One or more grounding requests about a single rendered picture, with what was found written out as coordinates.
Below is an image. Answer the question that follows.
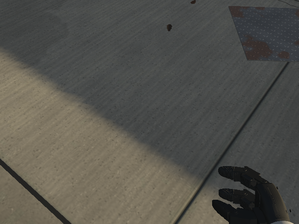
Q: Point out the right robot hand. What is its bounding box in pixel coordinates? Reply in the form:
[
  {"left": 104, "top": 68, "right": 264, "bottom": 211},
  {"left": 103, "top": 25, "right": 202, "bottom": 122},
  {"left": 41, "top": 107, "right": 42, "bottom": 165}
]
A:
[{"left": 212, "top": 166, "right": 292, "bottom": 224}]

